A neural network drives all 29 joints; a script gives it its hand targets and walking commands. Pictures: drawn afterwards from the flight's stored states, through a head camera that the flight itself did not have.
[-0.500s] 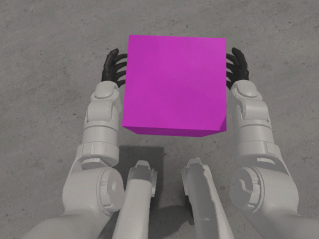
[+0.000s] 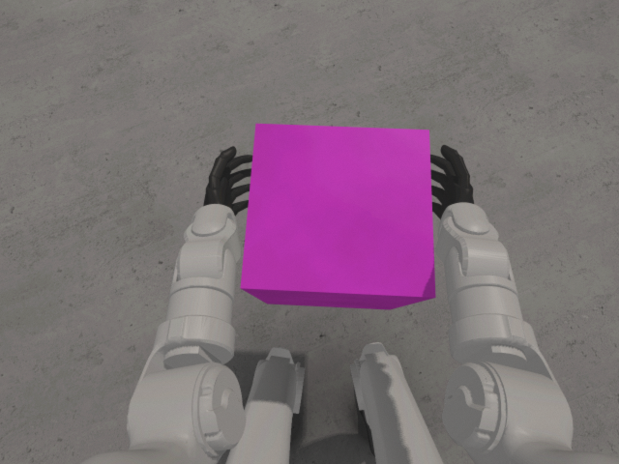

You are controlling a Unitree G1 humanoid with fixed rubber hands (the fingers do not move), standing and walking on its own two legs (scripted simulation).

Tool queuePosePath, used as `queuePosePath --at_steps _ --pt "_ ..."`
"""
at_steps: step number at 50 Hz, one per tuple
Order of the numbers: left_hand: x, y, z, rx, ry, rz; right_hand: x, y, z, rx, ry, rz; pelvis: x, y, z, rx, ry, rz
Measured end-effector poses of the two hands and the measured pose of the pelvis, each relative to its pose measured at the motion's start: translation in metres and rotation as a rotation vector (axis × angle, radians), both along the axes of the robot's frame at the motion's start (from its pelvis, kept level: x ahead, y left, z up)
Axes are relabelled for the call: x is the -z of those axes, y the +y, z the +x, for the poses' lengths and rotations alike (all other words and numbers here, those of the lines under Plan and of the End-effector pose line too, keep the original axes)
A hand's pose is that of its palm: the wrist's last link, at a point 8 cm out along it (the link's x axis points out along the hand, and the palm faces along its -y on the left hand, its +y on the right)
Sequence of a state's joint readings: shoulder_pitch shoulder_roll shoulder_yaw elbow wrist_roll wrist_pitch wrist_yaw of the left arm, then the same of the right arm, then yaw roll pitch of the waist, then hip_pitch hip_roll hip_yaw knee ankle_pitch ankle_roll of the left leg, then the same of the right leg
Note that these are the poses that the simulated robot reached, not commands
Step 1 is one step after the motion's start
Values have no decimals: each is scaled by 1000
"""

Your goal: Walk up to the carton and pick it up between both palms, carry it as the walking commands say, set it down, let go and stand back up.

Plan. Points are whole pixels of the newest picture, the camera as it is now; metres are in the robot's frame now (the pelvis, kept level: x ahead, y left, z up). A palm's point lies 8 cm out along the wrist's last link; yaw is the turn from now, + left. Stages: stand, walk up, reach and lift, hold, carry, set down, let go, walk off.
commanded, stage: reach and lift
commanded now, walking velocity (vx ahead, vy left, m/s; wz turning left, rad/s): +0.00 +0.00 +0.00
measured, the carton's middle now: (333, 232) +0.43 -0.02 -0.12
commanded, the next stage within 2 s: none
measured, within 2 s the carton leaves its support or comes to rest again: neither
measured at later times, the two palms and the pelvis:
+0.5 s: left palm (204, 201) +0.42 +0.13 +0.02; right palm (479, 198) +0.41 -0.17 +0.02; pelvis +0.02 +0.00 +0.07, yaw +0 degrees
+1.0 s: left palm (180, 190) +0.40 +0.13 +0.09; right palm (519, 190) +0.39 -0.17 +0.09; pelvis +0.04 +0.00 +0.13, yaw +0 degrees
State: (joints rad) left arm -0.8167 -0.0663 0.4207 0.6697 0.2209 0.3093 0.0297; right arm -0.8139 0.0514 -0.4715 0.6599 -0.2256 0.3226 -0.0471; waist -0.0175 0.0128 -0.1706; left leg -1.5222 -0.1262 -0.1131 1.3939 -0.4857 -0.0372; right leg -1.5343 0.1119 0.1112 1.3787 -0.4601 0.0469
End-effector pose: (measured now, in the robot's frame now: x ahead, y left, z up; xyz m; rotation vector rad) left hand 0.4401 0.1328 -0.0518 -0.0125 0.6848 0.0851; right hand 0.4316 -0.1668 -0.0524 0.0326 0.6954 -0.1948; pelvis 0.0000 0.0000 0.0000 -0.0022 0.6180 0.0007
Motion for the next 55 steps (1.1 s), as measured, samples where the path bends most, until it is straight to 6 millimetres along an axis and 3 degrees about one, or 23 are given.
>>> queuePosePath --at_steps 40,55 --pt "-117 0 -31 -1 3 -2 -117 -1 -32 4 2 1 -108 -4 38 10 -192 5" --pt "-160 0 -43 10 -2 0 -161 0 -45 10 -4 -4 -139 -3 47 8 -306 2"
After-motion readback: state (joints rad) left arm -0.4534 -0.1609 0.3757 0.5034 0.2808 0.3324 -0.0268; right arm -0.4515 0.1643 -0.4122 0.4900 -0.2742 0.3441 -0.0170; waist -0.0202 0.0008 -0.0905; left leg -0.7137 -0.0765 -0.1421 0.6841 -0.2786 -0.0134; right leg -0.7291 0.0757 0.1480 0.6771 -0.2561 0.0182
